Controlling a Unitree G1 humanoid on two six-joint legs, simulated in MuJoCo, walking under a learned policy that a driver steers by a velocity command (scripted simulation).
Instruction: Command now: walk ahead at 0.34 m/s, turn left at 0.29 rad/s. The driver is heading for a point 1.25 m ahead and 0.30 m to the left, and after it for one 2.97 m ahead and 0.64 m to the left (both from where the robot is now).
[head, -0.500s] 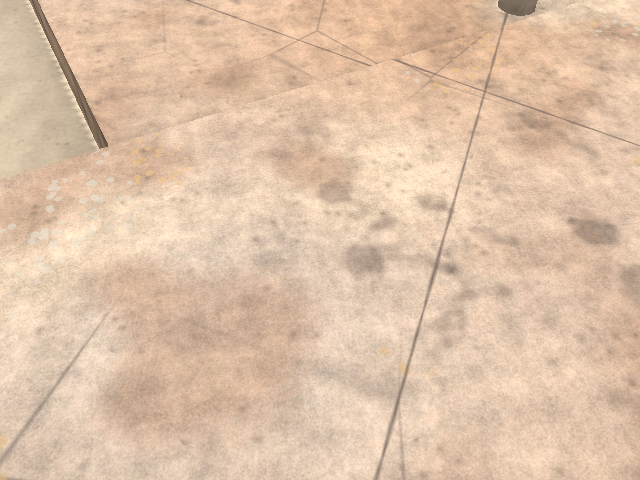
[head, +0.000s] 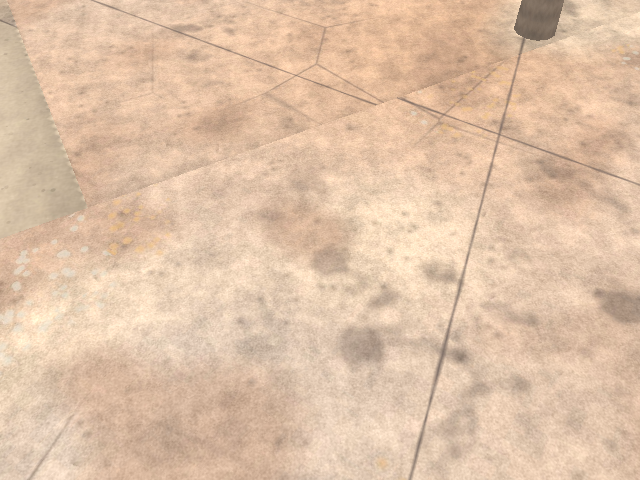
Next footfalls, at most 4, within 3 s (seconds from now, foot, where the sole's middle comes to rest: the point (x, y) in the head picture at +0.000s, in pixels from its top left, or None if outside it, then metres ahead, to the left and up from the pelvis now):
0.18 left None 0.27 0.12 -0.78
0.62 right None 0.31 -0.10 -0.78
1.00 left None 0.17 0.11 -0.78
1.40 right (340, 443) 0.57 0.02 -0.78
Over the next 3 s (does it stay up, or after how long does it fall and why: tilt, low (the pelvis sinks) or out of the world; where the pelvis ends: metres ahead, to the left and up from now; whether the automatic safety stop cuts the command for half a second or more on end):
stays up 1.17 0.34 -0.02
